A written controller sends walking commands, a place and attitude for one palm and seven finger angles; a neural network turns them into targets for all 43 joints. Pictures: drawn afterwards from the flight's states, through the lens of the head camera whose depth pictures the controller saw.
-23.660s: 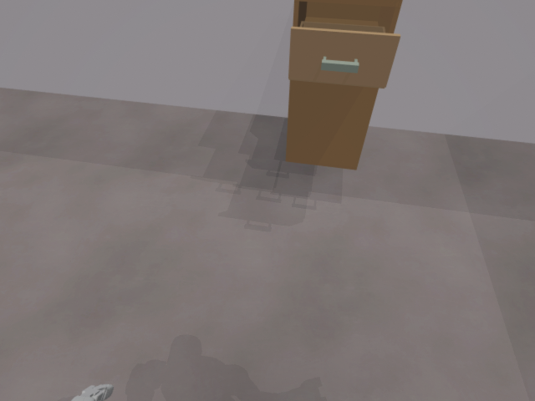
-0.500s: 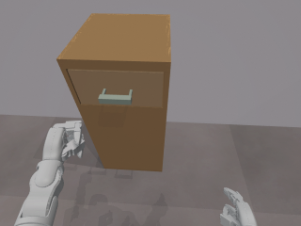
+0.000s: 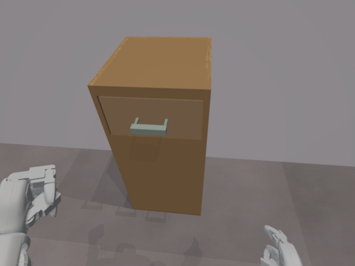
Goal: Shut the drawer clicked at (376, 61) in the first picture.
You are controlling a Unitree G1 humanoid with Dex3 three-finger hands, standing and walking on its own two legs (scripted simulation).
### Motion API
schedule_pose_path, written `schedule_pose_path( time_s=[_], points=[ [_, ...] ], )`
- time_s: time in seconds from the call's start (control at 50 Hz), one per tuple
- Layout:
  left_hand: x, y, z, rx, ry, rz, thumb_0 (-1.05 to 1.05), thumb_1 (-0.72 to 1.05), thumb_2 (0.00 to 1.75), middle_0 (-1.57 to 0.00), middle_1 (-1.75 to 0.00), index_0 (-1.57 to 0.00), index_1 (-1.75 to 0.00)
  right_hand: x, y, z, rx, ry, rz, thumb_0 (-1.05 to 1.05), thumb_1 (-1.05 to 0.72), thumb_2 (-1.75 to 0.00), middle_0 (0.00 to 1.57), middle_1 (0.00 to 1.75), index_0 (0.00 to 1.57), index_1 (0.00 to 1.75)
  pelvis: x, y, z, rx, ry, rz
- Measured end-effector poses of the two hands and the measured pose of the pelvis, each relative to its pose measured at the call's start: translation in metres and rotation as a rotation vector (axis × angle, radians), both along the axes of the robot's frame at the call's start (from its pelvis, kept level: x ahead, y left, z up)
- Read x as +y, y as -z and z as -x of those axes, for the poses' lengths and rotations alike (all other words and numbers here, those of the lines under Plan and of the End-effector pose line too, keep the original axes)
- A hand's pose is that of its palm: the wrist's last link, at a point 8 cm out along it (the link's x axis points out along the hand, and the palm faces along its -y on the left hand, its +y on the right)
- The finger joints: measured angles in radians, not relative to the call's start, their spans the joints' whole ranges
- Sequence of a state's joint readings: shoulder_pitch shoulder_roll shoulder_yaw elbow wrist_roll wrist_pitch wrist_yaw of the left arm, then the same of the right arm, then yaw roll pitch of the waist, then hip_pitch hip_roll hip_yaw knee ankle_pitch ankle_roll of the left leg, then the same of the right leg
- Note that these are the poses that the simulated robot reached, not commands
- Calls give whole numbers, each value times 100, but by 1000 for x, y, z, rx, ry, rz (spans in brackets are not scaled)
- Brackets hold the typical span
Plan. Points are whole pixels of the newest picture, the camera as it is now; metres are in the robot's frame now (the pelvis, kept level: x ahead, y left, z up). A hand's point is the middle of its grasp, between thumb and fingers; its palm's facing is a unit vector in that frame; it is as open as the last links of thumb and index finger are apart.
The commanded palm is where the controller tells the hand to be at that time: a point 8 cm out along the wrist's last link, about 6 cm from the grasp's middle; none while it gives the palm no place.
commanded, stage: draw the hand back to the body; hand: left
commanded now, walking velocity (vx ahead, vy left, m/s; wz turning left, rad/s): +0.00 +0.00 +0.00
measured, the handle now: (150, 125) +0.58 +0.17 -0.03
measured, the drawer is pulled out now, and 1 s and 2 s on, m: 0.00 0.00 0.00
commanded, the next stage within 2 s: step back with the hand held close in 0.22 s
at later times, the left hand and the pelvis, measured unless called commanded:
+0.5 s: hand (51, 187) +0.20 +0.24 +0.17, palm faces +0.37 -0.82 -0.44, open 3.3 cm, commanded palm +0.13 +0.28 +0.17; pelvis +0.00 +0.00 +0.00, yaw -1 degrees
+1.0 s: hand (18, 229) +0.13 +0.26 +0.15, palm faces +0.32 -0.80 -0.51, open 3.3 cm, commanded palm +0.07 +0.30 +0.17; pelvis -0.06 +0.02 -0.01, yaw +0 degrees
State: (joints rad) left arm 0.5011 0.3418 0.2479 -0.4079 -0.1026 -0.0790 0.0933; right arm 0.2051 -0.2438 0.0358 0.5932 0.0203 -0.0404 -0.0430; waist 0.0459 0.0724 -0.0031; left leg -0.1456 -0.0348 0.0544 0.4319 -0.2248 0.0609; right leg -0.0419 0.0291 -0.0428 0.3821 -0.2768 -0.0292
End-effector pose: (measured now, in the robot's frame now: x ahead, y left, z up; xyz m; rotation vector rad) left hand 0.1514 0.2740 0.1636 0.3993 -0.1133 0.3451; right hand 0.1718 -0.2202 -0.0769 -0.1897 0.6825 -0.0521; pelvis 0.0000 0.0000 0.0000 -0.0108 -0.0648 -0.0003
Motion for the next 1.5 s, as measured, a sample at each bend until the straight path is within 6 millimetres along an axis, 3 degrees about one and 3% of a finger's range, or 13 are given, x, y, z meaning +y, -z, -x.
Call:
schedule_pose_path(
  time_s=[0.1,0.16,0.32,0.48,0.64,0.9,1.06,1.26,1.4,1.5],
  points=[
    [2,-16,16,-34,-26,-52,2,89,90,-140,-159,-141,-160,0,-2,-6,-26,-7,-2,1,-90,-90,20,30,20,30,-1,0,-1,-2,-2,2],
    [3,-14,20,-34,-41,-49,2,89,90,-140,-159,-141,-160,1,-1,-9,-30,-13,-2,1,-90,-90,20,30,20,30,-1,0,-1,-3,-6,1],
    [-1,0,12,-4,-48,1,2,89,90,-140,-159,-141,-160,-1,-2,-9,-22,-15,12,1,-90,-90,20,30,20,30,-5,0,-2,1,-6,-2],
    [3,-23,-3,-71,2,-118,2,89,90,-140,-159,-141,-160,-10,-1,-5,15,22,24,1,-90,-90,20,30,20,30,-4,1,-1,34,7,9],
    [3,2,-7,77,80,-108,2,89,90,-140,-159,-141,-160,-20,5,20,109,111,48,1,-90,-90,20,30,20,30,6,1,9,81,24,3],
    [21,-16,38,-17,83,-185,2,89,90,-140,-159,-141,-160,1,1,47,73,89,75,1,-90,-90,20,30,20,30,19,8,46,82,14,11],
    [28,-7,72,-29,36,-182,2,89,90,-140,-159,-141,-160,13,4,68,27,54,63,1,-90,-90,20,30,20,30,21,13,74,72,-1,23],
    [24,-14,102,-125,57,-196,2,88,90,-140,-159,-141,-160,6,7,106,81,28,124,1,-90,-90,21,30,21,30,19,16,100,69,-37,42],
    [29,-19,122,-140,30,-272,2,88,90,-140,-159,-141,-160,0,13,118,69,27,118,1,-90,-90,20,30,20,30,11,21,115,100,-76,45],
    [19,-10,140,-106,38,-200,2,89,90,-140,-159,-141,-160,0,14,125,87,8,93,1,-90,-90,20,30,20,30,4,17,135,116,-64,58]
  ],
)
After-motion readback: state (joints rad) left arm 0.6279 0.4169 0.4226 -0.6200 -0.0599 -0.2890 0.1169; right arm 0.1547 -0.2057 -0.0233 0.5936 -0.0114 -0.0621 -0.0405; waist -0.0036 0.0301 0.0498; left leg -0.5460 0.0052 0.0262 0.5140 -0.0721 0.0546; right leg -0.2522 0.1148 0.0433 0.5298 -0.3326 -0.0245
